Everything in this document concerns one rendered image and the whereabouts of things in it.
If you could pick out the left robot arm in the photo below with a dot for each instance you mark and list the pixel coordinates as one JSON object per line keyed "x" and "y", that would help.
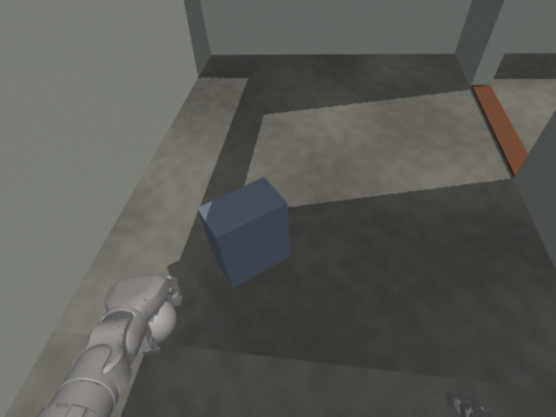
{"x": 102, "y": 370}

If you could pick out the left robot hand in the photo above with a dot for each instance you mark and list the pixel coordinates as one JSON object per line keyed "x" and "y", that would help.
{"x": 146, "y": 293}

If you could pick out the right robot hand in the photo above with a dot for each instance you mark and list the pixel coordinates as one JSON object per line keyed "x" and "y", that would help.
{"x": 466, "y": 407}

